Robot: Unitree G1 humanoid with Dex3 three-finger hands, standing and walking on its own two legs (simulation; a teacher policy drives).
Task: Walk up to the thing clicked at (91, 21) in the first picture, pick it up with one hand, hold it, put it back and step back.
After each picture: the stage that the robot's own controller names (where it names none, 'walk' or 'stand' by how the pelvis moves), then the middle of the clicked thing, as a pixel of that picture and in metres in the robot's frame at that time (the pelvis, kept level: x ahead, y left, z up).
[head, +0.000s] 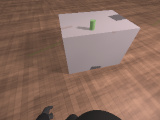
stand; (92, 25) +1.06 +0.05 +0.05
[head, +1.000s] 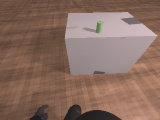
walk; (99, 27) +0.96 +0.01 +0.07
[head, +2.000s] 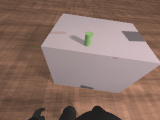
walk; (88, 39) +0.66 +0.09 +0.08
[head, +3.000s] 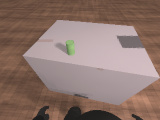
stand; (70, 48) +0.53 +0.22 +0.08
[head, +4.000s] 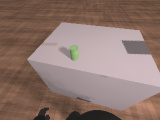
stand; (74, 53) +0.51 +0.18 +0.06
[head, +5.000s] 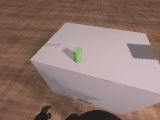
stand; (77, 55) +0.49 +0.14 +0.05
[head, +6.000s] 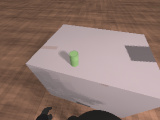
stand; (74, 59) +0.45 +0.16 +0.05
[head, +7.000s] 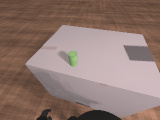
stand; (73, 59) +0.46 +0.17 +0.05
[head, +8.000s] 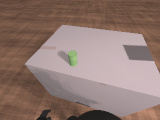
stand; (72, 58) +0.46 +0.18 +0.05
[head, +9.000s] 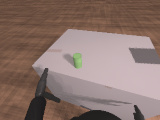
rise first; (77, 61) +0.45 +0.16 +0.05
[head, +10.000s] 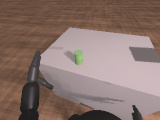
go down; (78, 57) +0.48 +0.16 +0.06
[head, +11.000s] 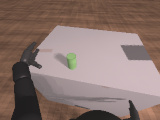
go down; (71, 61) +0.43 +0.16 +0.06
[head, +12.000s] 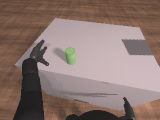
close in; (70, 56) +0.45 +0.16 +0.07
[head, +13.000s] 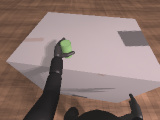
close; (66, 49) +0.48 +0.17 +0.10
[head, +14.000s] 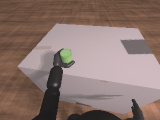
lift; (67, 59) +0.38 +0.17 +0.14
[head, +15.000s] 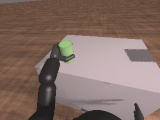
lift; (67, 52) +0.32 +0.17 +0.27
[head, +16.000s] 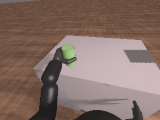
hold; (69, 55) +0.33 +0.16 +0.24
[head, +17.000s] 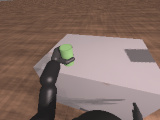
hold; (67, 55) +0.33 +0.17 +0.24
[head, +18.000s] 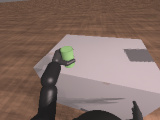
crouch; (68, 57) +0.33 +0.17 +0.23
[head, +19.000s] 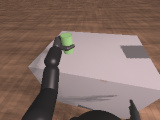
crouch; (67, 43) +0.42 +0.18 +0.25
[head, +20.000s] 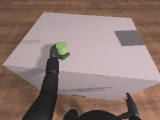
lower; (62, 51) +0.47 +0.18 +0.09
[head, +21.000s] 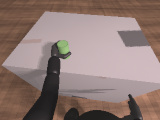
lower; (64, 50) +0.47 +0.18 +0.10
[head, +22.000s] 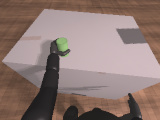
lower; (63, 47) +0.48 +0.18 +0.11
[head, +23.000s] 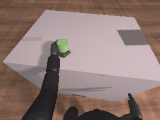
lower; (63, 49) +0.47 +0.18 +0.10
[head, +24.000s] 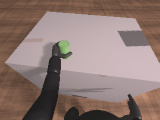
loosen; (65, 50) +0.47 +0.17 +0.10
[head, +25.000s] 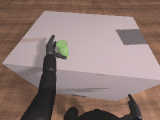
withdraw; (63, 50) +0.47 +0.18 +0.10
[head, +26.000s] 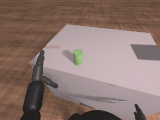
sink last; (78, 57) +0.45 +0.16 +0.08
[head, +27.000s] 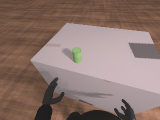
stand; (77, 55) +0.48 +0.17 +0.07
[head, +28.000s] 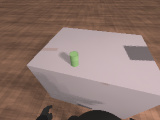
stand; (74, 59) +0.46 +0.17 +0.06
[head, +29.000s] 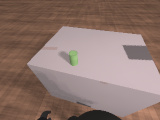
stand; (73, 58) +0.47 +0.18 +0.05
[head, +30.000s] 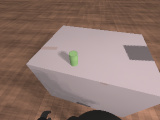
stand; (73, 58) +0.46 +0.17 +0.05
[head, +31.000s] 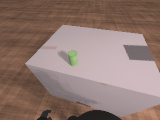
stand; (73, 58) +0.46 +0.18 +0.05
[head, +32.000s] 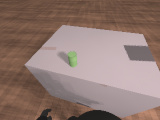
stand; (72, 59) +0.45 +0.18 +0.05
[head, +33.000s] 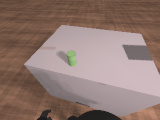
walk; (71, 58) +0.46 +0.18 +0.05
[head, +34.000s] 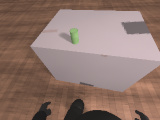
walk; (74, 36) +0.63 +0.20 +0.08
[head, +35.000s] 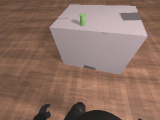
walk; (82, 20) +0.99 +0.20 +0.07
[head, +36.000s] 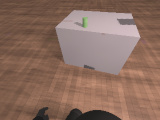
stand; (85, 22) +1.10 +0.18 +0.07
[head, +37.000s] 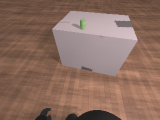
stand; (82, 24) +1.07 +0.17 +0.05
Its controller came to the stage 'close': yes
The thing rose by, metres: 0.22
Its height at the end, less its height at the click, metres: +0.00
